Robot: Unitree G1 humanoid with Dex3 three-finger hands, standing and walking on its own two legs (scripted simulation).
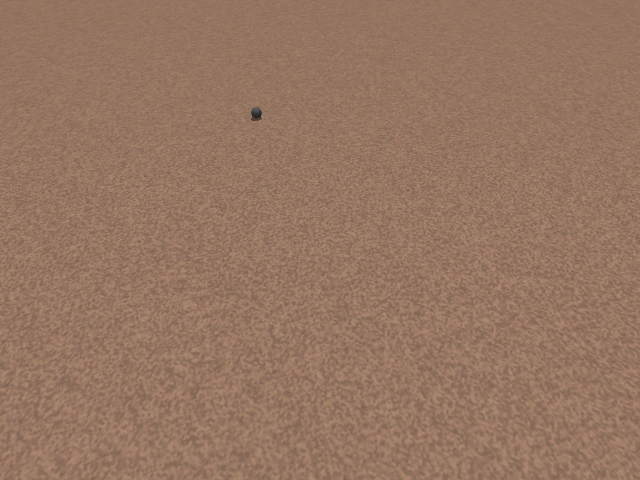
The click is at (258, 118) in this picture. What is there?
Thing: free ball
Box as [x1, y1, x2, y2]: [251, 107, 261, 117]
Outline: 255,107 252,109 251,113 254,117 258,117 261,114 259,108
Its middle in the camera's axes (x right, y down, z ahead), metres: -0.38 -0.74 +2.27
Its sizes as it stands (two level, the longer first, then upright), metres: 0.062 0.062 0.062
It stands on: the floor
